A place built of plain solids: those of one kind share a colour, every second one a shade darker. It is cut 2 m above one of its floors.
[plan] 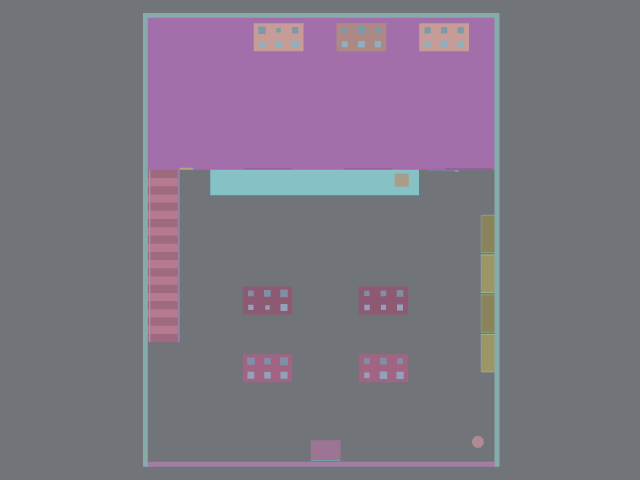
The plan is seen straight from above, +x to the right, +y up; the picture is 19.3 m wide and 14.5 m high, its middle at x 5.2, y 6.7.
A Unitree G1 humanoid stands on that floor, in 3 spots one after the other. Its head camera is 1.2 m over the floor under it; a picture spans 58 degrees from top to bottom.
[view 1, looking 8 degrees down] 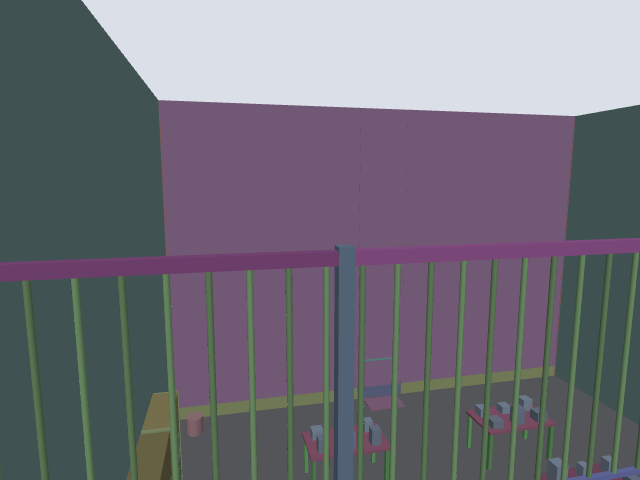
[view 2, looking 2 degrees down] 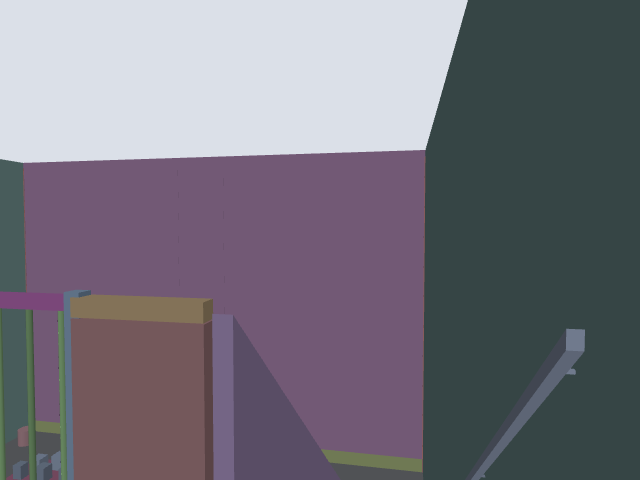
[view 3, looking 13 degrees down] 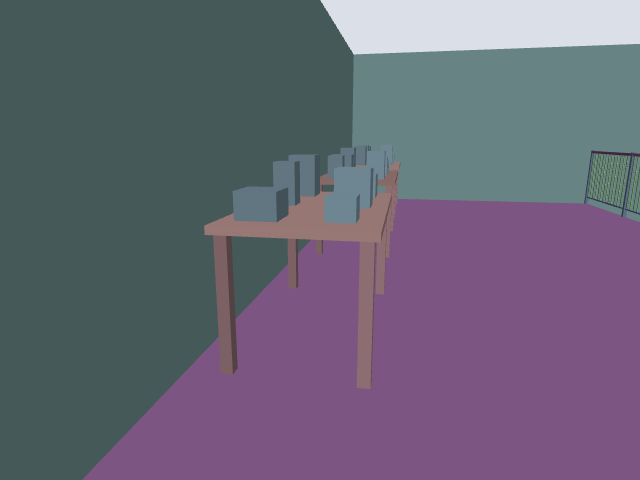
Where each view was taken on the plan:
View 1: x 9.27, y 10.02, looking -103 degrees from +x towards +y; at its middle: window_wall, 10.39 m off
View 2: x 0.45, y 9.92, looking -79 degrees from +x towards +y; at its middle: window_wall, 10.11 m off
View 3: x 1.30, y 12.31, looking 11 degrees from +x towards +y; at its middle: upper_top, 1.99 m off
